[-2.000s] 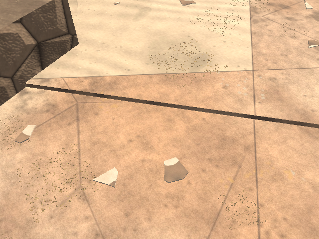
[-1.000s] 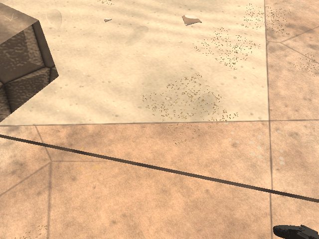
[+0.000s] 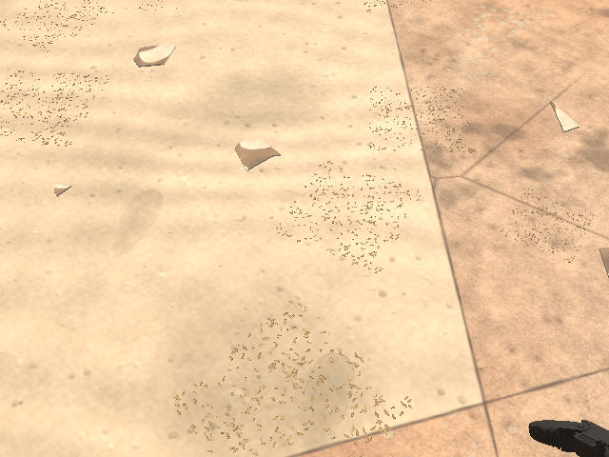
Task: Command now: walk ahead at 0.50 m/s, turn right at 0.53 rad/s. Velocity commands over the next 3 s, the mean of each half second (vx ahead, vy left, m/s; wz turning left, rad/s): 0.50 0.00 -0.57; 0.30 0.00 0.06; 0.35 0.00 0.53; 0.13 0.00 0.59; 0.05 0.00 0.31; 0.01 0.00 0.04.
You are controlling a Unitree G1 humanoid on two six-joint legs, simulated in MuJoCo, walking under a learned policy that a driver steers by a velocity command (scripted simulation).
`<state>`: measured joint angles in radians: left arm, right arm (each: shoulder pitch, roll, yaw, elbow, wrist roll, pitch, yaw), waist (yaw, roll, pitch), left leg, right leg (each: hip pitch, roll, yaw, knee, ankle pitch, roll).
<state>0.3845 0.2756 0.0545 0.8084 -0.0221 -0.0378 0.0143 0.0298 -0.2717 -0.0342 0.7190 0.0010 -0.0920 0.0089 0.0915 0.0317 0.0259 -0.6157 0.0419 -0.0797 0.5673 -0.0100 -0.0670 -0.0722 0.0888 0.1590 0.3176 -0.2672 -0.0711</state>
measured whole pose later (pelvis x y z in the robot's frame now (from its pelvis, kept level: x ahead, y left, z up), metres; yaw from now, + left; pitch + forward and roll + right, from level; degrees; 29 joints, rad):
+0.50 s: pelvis +0.25 -0.04 +0.01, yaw -19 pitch +1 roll +4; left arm 0.15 0.31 0.06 0.65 -0.01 0.01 -0.03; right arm 0.28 -0.33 -0.10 0.85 0.03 -0.06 0.01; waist -0.06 -0.01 0.02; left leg -0.03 0.09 0.22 0.40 -0.36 -0.08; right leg -0.47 -0.08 -0.03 0.62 -0.19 -0.08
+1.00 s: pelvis +0.46 -0.13 +0.00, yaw -14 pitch +2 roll -1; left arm 0.21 0.29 0.06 0.76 0.01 0.00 0.05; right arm 0.13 -0.28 -0.06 0.75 0.00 -0.06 0.06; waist 0.01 0.02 0.04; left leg -0.48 -0.02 0.04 0.54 -0.08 0.07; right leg -0.09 0.02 -0.17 0.62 -0.45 -0.04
